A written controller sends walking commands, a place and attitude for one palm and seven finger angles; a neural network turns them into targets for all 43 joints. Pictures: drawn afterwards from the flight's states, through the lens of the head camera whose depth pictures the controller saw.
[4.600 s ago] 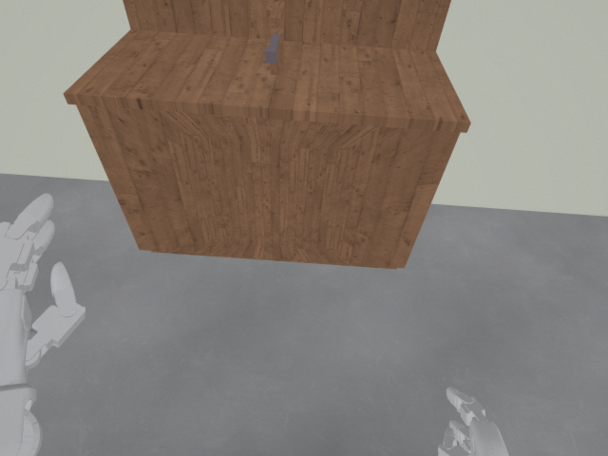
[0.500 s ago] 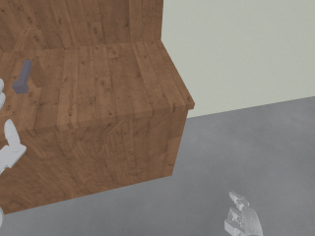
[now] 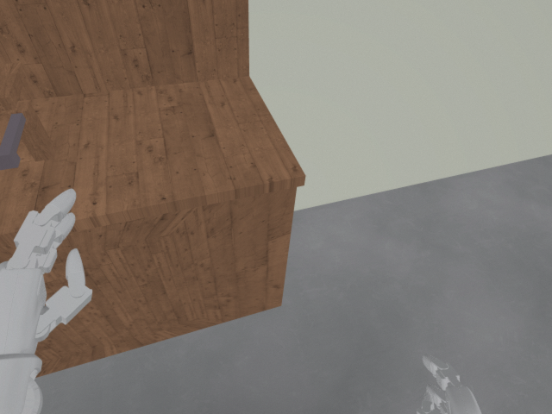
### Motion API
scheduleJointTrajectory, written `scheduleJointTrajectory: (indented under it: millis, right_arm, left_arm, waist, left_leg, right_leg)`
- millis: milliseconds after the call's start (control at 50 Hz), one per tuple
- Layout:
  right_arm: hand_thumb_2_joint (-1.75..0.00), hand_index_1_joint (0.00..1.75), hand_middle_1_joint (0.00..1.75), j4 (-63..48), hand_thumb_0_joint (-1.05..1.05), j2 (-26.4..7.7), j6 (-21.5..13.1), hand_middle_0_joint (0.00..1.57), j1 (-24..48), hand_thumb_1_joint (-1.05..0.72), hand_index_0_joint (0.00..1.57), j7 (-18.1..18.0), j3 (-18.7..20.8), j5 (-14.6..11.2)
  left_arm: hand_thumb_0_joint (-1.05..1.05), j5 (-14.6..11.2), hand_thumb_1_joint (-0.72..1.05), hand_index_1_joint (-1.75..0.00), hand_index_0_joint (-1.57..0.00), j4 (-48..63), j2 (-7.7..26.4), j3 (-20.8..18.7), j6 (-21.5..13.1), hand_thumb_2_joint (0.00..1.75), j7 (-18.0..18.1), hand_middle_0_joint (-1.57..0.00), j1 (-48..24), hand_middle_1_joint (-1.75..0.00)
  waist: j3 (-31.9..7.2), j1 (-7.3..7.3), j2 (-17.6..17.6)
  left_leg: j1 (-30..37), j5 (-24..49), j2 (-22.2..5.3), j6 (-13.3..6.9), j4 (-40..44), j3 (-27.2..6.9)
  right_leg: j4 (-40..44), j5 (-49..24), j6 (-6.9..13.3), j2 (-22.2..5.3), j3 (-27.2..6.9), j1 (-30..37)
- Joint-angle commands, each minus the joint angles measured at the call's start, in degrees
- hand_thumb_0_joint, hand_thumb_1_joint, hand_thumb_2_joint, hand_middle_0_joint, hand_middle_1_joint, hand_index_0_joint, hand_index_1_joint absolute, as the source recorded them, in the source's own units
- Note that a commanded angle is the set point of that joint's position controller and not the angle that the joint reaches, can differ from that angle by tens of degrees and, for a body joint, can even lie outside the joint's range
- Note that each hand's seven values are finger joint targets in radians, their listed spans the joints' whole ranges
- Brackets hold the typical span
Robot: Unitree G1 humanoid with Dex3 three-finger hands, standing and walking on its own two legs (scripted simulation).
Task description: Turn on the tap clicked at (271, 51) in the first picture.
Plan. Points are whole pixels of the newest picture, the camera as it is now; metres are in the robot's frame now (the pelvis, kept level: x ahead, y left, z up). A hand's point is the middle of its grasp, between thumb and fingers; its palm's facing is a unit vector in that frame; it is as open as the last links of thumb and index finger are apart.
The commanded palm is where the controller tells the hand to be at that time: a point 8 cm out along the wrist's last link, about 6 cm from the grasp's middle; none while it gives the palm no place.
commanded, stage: come to a stop and stand still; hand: left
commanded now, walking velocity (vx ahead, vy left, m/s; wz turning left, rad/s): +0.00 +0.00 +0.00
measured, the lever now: (5, 158) +0.46 +0.49 +0.09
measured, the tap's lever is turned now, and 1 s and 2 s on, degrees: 0 0 0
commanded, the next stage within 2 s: look again from close up in 0.86 s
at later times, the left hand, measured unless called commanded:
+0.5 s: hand (34, 248) +0.25 +0.30 +0.16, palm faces +0.39 -0.83 -0.40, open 7.4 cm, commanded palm +0.19 +0.33 +0.18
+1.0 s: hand (34, 232) +0.26 +0.30 +0.16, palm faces +0.40 -0.84 -0.37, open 7.4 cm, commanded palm +0.21 +0.33 +0.18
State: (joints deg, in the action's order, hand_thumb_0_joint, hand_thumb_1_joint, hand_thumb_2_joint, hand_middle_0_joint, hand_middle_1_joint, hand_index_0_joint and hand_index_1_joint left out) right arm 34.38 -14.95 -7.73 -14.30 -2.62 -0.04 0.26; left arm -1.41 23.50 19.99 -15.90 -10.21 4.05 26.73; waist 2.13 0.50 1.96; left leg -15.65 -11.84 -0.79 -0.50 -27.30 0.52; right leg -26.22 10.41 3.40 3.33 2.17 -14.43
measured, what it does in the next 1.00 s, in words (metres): shifts its weight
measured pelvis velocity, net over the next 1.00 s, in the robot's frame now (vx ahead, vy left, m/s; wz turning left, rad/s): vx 0.06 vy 0.05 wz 0.03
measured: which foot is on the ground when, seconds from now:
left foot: down 0.00-1.00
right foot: down 0.00-1.00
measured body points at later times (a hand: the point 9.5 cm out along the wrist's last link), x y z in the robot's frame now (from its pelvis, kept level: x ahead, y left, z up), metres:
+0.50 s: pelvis +0.04 +0.04 +0.01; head +0.07 +0.07 +0.45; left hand +0.22 +0.34 +0.18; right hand +0.22 -0.15 -0.07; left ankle +0.06 +0.13 -0.74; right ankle +0.05 -0.07 -0.74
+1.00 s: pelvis +0.06 +0.05 +0.01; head +0.08 +0.07 +0.46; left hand +0.24 +0.35 +0.18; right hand +0.26 -0.17 -0.06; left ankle +0.06 +0.13 -0.74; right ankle +0.05 -0.07 -0.74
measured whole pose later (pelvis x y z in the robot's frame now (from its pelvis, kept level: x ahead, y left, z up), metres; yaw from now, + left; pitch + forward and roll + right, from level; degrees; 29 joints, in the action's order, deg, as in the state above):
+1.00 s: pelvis +0.06 +0.05 +0.01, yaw +2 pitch +1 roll -1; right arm 32.1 -11.8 -4.9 -10.4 -2.7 -1.9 0.4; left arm -3.3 27.8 22.0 -19.6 -10.9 6.1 25.3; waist 1.9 1.9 1.9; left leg -12.4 -11.7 3.7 -3.1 -23.7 -2.4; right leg -20.5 11.8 0.4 1.5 0.0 -9.4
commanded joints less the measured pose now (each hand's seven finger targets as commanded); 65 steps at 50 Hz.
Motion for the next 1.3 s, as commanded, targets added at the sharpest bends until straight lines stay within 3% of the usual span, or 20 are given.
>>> scheduleJointTrajectory:
  millis: [0, 60, 120, 180, 220, 260, 280, 320, 380, 440, 480, 520, 580, 680, 720, 780, 880, 1020, 1140, 1280]
  right_arm:
    - [-0.9, 0.3, 0.3, -9.6, 0.0, -4.0, -3.4, 0.2, 7.2, -0.9, 0.2, -0.9, 1.1, 0.5]
    - [-0.9, 0.3, 0.3, -9.7, 0.0, -4.3, -3.6, 0.2, 5.6, -0.9, 0.2, -0.8, 1.6, 0.2]
    - [-0.9, 0.3, 0.3, -8.6, 0.0, -4.1, -4.0, 0.2, 4.8, -0.9, 0.2, -0.4, 1.4, 0.4]
    - [-0.9, 0.3, 0.3, -8.1, 0.0, -4.4, -4.6, 0.2, 4.7, -0.9, 0.2, -0.3, 1.3, 0.2]
    - [-0.9, 0.3, 0.3, -8.4, 0.0, -5.0, -4.6, 0.2, 5.6, -0.9, 0.2, -0.3, 1.1, -0.1]
    - [-0.9, 0.3, 0.3, -8.9, 0.0, -4.4, -4.3, 0.2, 6.9, -0.9, 0.2, -0.1, 0.7, 0.0]
    - [-0.9, 0.3, 0.3, -9.0, 0.0, -4.1, -4.2, 0.2, 7.6, -0.9, 0.2, -0.2, 0.6, 0.2]
    - [-0.9, 0.3, 0.3, -9.3, 0.0, -3.7, -4.0, 0.2, 7.4, -0.9, 0.2, 0.0, 0.8, 0.7]
    - [-0.9, 0.3, 0.3, -9.8, 0.0, -3.4, -4.8, 0.2, 7.9, -0.9, 0.2, 0.4, 0.4, 1.2]
    - [-0.9, 0.3, 0.3, -9.1, 0.0, -3.2, -5.2, 0.2, 7.5, -0.9, 0.2, 0.6, 0.3, 1.3]
    - [-0.9, 0.3, 0.3, -8.5, 0.0, -3.5, -5.1, 0.2, 6.9, -0.9, 0.2, 0.9, 0.7, 1.2]
    - [-0.9, 0.3, 0.3, -7.9, 0.0, -3.6, -4.5, 0.2, 6.8, -0.9, 0.2, 0.8, 0.8, 0.9]
    - [-0.9, 0.3, 0.3, -8.0, 0.0, -3.7, -3.4, 0.2, 7.1, -0.9, 0.2, 0.5, 0.9, 0.4]
    - [-0.9, 0.3, 0.3, -9.7, 0.0, -3.5, -1.3, 0.2, 8.4, -0.9, 0.2, 0.0, 0.8, 0.0]
    - [-0.9, 0.3, 0.3, -10.4, 0.0, -3.4, -0.5, 0.2, 8.4, -0.9, 0.2, 0.0, 0.8, -0.2]
    - [-0.9, 0.3, 0.3, -11.1, 0.0, -3.6, -0.2, 0.2, 9.3, -0.9, 0.2, -0.2, 0.9, -0.1]
    - [-0.9, 0.3, 0.3, -11.2, 0.0, -3.8, 0.0, 0.2, 8.7, -0.9, 0.2, -0.6, 1.0, 0.0]
    - [-0.9, 0.3, 0.3, -10.3, 0.0, -4.1, 0.1, 0.2, 8.1, -0.9, 0.2, -0.9, 1.2, -0.2]
    - [-0.9, 0.3, 0.3, -9.9, 0.0, -4.1, 0.0, 0.2, 8.5, -0.9, 0.2, -1.1, 1.0, -0.2]
    - [-0.9, 0.3, 0.3, -9.9, 0.0, -4.0, -0.5, 0.2, 8.8, -0.9, 0.2, -1.1, 1.1, -0.1]
  left_arm:
    - [0.0, -0.8, 0.9, -0.3, -0.2, 18.5, 16.4, -14.2, -6.2, 0.9, 3.6, -0.2, -13.2, -0.3]
    - [0.0, -0.4, 0.9, -0.3, -0.2, 15.6, 13.9, -11.8, -6.5, 0.9, 3.4, -0.2, -12.4, -0.3]
    - [0.0, -0.7, 0.9, -0.3, -0.2, 13.6, 11.1, -8.9, -6.0, 0.9, 2.9, -0.2, -11.4, -0.3]
    - [0.0, -1.2, 0.9, -0.3, -0.2, 9.6, 8.8, -6.9, -5.4, 0.9, 2.4, -0.2, -8.8, -0.3]
    - [0.0, -0.8, 0.9, -0.3, -0.2, 8.4, 8.7, -6.5, -5.3, 0.9, 2.2, -0.2, -7.6, -0.3]
    - [0.0, 0.0, 0.9, -0.3, -0.2, 9.8, 9.5, -7.4, -5.3, 0.9, 2.3, -0.2, -8.8, -0.3]
    - [0.0, 0.2, 0.9, -0.3, -0.2, 11.4, 11.7, -9.2, -5.7, 0.9, 2.4, -0.2, -10.7, -0.3]
    - [0.0, 0.3, 0.9, -0.3, -0.2, 13.4, 11.7, -9.7, -6.2, 0.9, 2.2, -0.2, -11.7, -0.3]
    - [0.0, -0.1, 0.9, -0.3, -0.2, 18.6, 13.5, -11.3, -6.8, 0.9, 2.2, -0.2, -11.2, -0.3]
    - [0.0, -0.5, 0.9, -0.3, -0.2, 18.3, 12.0, -10.6, -7.0, 0.9, 2.3, -0.2, -8.8, -0.3]
    - [0.0, -0.8, 0.9, -0.3, -0.2, 17.5, 10.8, -9.9, -6.5, 0.9, 2.4, -0.2, -8.1, -0.3]
    - [0.0, -1.0, 0.9, -0.3, -0.2, 15.6, 9.9, -9.3, -5.9, 0.9, 2.4, -0.2, -7.3, -0.3]
    - [0.0, -1.3, 0.9, -0.3, -0.2, 13.0, 9.6, -9.0, -4.8, 0.9, 2.3, -0.2, -7.1, -0.3]
    - [0.0, -1.7, 0.9, -0.3, -0.2, 14.4, 11.0, -9.7, -4.0, 0.9, 2.3, -0.2, -7.1, -0.3]
    - [0.0, -1.9, 0.9, -0.3, -0.2, 15.3, 10.1, -8.8, -3.9, 0.9, 2.3, -0.2, -6.2, -0.3]
    - [0.0, -2.2, 0.9, -0.3, -0.2, 17.5, 12.0, -10.5, -4.2, 0.9, 2.6, -0.2, -6.2, -0.3]
    - [0.0, -2.4, 0.9, -0.3, -0.2, 17.1, 12.0, -11.0, -4.4, 0.9, 3.1, -0.2, -4.8, -0.3]
    - [0.0, -2.4, 0.9, -0.3, -0.2, 13.0, 9.5, -8.6, -4.0, 0.9, 3.1, -0.2, -5.0, -0.3]
    - [0.0, -1.8, 0.9, -0.3, -0.2, 12.4, 9.7, -8.0, -4.2, 0.9, 3.2, -0.2, -7.9, -0.3]
    - [0.0, -1.8, 0.9, -0.3, -0.2, 14.0, 11.2, -9.7, -4.6, 0.9, 3.2, -0.2, -6.6, -0.3]
  waist:
    - [-4.0, 1.18, -8.6]
    - [-2.5, 1.24, -7.4]
    - [-3.5, 0.54, -3.6]
    - [-3.0, 0.59, -4.3]
    - [-0.5, 1.08, -6.0]
    - [0.2, 1.57, -8.0]
    - [-0.8, 1.5, -9.5]
    - [-4.3, 1.62, -8.0]
    - [-8.8, 1.78, -8.8]
    - [-10.5, 2.05, -6.2]
    - [-12.4, 1.45, -4.1]
    - [-13.2, 1.21, -4.1]
    - [-12.6, 1.06, -4.9]
    - [-11.9, 1.32, -5.8]
    - [-11.8, 1.29, -5.7]
    - [-11.6, 1.32, -6.7]
    - [-11.5, 1.26, -7.9]
    - [-9.3, 1.08, -4.6]
    - [-7.0, 1.08, -4.4]
    - [-7.8, 1.04, -5.9]
  left_leg:
    - [1.9, -9.2, -0.6, -1.4, 7.1, -3.2]
    - [1.8, -10.5, 1.9, -0.7, 1.6, -0.8]
    - [7.2, -4.6, 2.5, 0.0, -0.7, -0.8]
    - [5.1, -5.7, 1.2, 0.0, 6.2, -3.7]
    - [-2.2, -17.2, -1.2, -0.7, 13.1, -8.3]
    - [-9.5, -22.4, -3.3, -2.2, 18.5, -11.8]
    - [-9.3, -20.9, -3.9, -2.3, 19.3, -12.0]
    - [-6.7, -15.5, -4.2, -2.6, 17.2, -11.3]
    - [-1.0, -5.9, -3.1, -2.0, 14.3, -9.2]
    - [1.1, 1.8, -1.7, -1.1, 10.2, -7.5]
    - [5.6, 11.5, -0.5, -0.2, 6.3, -5.7]
    - [9.1, 19.6, -0.4, 0.6, 4.7, -5.1]
    - [11.0, 25.5, -0.6, 1.5, 4.6, -4.9]
    - [10.9, 29.0, -0.9, 2.3, 5.1, -5.0]
    - [9.1, 27.8, -0.9, 2.1, 5.2, -5.1]
    - [8.3, 24.2, -0.5, 2.0, 5.7, -5.0]
    - [6.8, 20.1, -0.7, 1.9, 6.7, -5.6]
    - [4.6, 11.0, -0.6, 1.0, 8.3, -6.0]
    - [2.3, 1.9, -0.2, 0.3, 10.6, -6.6]
    - [2.8, 2.5, 0.4, 0.4, 10.1, -6.0]
  right_leg:
    - [12.1, 19.5, -2.6, -6.3, -8.2, -0.7]
    - [16.6, 24.9, -2.6, -7.7, -11.0, -2.4]
    - [15.7, 20.8, -1.3, -8.1, -8.2, -5.0]
    - [12.9, 17.8, -2.7, -5.2, -4.5, -1.8]
    - [10.9, 20.3, -3.4, -2.9, -4.2, 0.6]
    - [4.4, 13.2, -3.3, -1.2, -3.5, 7.3]
    - [2.3, 9.4, -3.3, -1.0, -3.0, 8.8]
    - [1.7, 5.0, -3.4, -1.2, -3.0, 10.6]
    - [3.7, 1.1, -3.0, -1.8, -3.1, 11.5]
    - [5.1, -4.6, -2.7, -3.2, -4.0, 11.7]
    - [6.0, -10.7, -2.1, -4.2, -4.7, 10.5]
    - [5.8, -15.3, -2.4, -4.1, -4.1, 9.1]
    - [5.3, -16.9, -2.7, -3.7, -2.7, 7.9]
    - [4.6, -16.6, -2.8, -3.4, -1.9, 8.0]
    - [4.6, -16.7, -2.7, -3.6, -1.9, 9.7]
    - [5.3, -15.6, -2.7, -3.9, -2.4, 10.0]
    - [5.5, -12.9, -2.6, -4.0, -2.4, 10.6]
    - [7.7, -8.3, -2.7, -4.4, -2.9, 9.4]
    - [9.5, -2.1, -2.8, -4.1, -3.3, 8.5]
    - [9.9, -2.0, -2.7, -4.3, -3.2, 8.7]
